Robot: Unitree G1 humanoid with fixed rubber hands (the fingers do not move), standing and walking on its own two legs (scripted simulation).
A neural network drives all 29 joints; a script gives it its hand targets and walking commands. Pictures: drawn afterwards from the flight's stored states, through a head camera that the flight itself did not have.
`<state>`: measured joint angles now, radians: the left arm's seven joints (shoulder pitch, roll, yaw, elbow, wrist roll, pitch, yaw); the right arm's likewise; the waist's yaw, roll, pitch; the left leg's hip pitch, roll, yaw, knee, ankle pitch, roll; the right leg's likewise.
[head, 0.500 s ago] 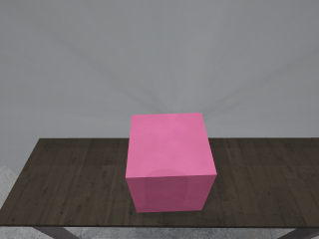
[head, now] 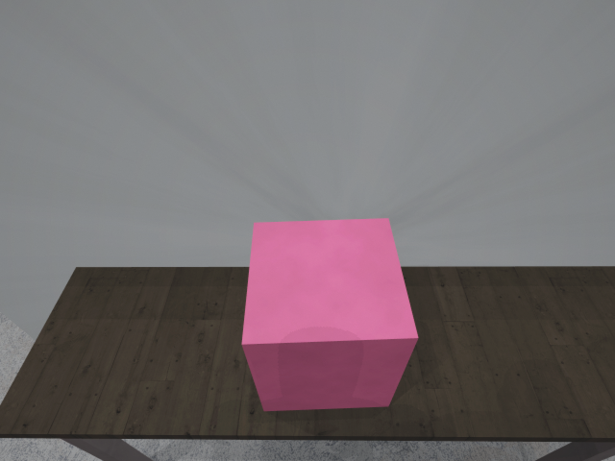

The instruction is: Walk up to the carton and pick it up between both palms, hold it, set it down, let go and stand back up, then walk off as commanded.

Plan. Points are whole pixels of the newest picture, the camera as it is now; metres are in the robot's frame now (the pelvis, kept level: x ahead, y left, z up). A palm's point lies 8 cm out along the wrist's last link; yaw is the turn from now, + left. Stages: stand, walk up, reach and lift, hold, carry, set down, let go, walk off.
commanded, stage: stand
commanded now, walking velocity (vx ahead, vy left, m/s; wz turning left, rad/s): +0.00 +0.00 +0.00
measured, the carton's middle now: (323, 318) +0.35 +0.01 -0.06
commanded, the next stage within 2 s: walk up in 0.58 s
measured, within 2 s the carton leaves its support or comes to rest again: neither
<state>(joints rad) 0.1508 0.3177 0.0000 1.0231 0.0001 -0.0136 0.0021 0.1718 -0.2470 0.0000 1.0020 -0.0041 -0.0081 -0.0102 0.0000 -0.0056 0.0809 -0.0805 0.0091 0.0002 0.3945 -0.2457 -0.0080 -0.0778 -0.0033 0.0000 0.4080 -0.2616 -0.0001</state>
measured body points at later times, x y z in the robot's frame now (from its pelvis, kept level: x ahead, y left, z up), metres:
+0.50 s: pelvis +0.00 +0.00 +0.00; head +0.01 +0.00 +0.45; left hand +0.09 +0.29 -0.13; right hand +0.08 -0.26 -0.14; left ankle -0.02 +0.13 -0.74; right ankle -0.02 -0.12 -0.74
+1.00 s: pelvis -0.03 -0.03 -0.01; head +0.03 -0.03 +0.43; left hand +0.07 +0.29 -0.13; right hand +0.04 -0.30 -0.15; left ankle -0.02 +0.13 -0.74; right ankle -0.06 -0.14 -0.68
